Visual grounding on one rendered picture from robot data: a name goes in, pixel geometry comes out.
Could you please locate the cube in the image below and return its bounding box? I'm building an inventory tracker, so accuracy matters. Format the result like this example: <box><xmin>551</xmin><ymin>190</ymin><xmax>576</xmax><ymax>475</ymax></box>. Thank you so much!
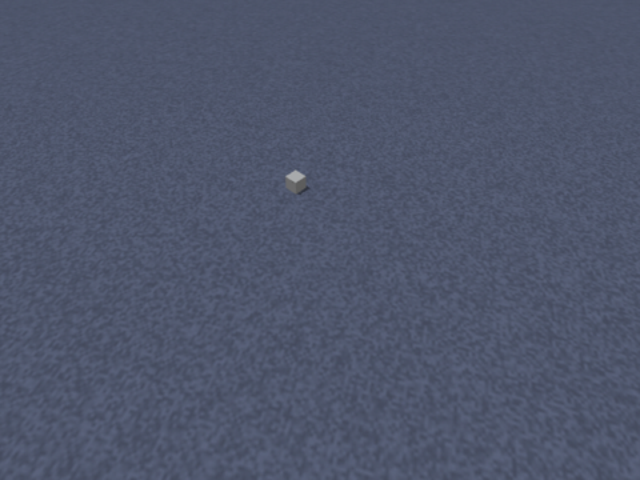
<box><xmin>285</xmin><ymin>170</ymin><xmax>306</xmax><ymax>194</ymax></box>

